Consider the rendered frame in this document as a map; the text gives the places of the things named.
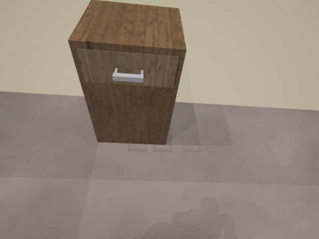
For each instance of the drawer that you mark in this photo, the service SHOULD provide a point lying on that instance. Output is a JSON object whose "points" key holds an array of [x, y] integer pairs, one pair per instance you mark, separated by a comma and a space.
{"points": [[99, 66]]}

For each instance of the cabinet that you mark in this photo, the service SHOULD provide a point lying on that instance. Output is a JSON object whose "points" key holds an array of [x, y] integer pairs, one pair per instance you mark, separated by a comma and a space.
{"points": [[123, 113]]}

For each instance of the handle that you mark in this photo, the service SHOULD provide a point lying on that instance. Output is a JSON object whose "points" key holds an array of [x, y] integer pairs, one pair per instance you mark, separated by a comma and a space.
{"points": [[128, 77]]}

